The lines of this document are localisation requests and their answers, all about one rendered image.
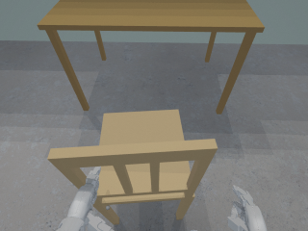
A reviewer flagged table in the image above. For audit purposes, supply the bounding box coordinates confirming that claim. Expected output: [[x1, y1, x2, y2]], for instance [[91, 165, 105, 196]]
[[37, 0, 265, 115]]

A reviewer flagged right robot hand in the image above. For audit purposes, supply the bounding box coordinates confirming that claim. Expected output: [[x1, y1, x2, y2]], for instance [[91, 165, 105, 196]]
[[227, 185, 268, 231]]

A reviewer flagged robot left forearm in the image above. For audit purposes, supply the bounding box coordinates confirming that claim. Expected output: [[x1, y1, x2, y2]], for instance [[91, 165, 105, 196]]
[[56, 217, 86, 231]]

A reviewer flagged chair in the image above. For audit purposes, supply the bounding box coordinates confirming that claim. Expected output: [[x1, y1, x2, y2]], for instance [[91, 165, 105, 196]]
[[47, 109, 218, 225]]

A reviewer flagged left robot hand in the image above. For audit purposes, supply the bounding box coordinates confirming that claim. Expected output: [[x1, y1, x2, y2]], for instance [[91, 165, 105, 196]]
[[67, 167, 115, 231]]

